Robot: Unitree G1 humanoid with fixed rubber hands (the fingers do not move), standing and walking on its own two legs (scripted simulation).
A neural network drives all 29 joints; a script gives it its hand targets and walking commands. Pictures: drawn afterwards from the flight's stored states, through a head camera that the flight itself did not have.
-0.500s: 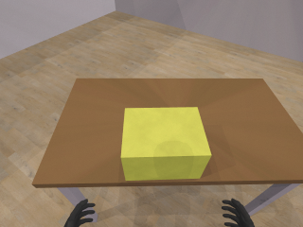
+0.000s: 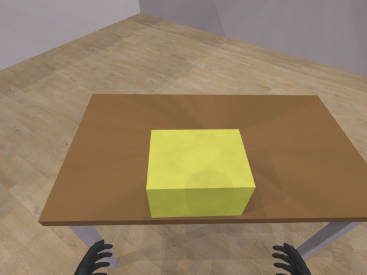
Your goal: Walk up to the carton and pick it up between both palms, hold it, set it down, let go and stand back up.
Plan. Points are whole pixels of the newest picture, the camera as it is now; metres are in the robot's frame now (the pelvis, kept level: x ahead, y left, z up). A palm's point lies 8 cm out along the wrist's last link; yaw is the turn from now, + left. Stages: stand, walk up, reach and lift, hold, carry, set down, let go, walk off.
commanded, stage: stand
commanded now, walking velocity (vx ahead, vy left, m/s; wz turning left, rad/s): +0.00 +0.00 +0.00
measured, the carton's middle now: (196, 172) +0.40 +0.00 -0.04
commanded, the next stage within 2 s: none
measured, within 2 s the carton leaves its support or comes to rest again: neither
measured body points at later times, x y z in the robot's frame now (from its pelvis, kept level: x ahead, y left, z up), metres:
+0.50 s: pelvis -0.02 -0.01 +0.00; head +0.00 +0.00 +0.45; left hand +0.10 +0.26 -0.10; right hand +0.12 -0.28 -0.10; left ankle -0.01 +0.14 -0.74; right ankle -0.02 -0.14 -0.74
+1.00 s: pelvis -0.02 -0.01 +0.00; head -0.02 +0.00 +0.45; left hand +0.09 +0.27 -0.10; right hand +0.11 -0.28 -0.10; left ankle -0.01 +0.14 -0.74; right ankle -0.02 -0.14 -0.74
